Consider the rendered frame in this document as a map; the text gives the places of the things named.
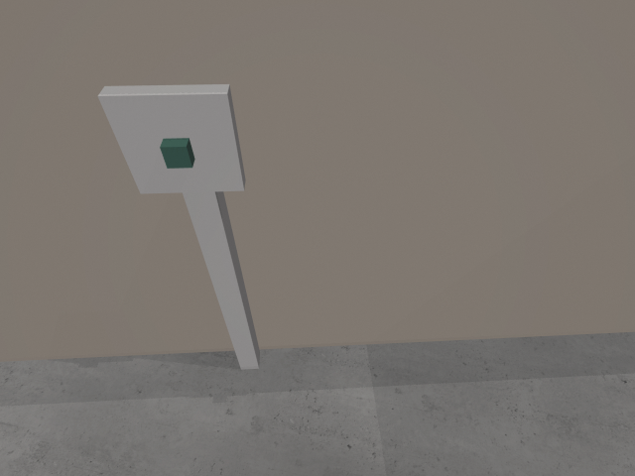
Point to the panel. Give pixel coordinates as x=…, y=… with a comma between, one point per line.
x=141, y=116

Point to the button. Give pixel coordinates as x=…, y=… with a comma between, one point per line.
x=177, y=153

